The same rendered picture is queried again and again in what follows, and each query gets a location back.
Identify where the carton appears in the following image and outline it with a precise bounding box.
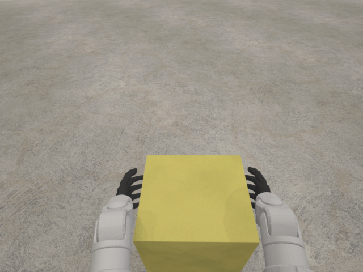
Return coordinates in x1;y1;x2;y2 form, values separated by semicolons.
133;155;260;272

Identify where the left robot hand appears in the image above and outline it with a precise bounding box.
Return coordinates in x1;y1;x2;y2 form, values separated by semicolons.
116;168;143;209

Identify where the robot left forearm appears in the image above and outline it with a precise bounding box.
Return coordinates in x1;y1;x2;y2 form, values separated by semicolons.
88;194;134;272

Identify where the right robot hand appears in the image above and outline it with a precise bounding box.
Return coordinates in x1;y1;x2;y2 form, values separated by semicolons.
245;167;271;209

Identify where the robot right forearm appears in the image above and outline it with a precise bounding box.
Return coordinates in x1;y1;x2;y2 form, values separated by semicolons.
255;192;314;272

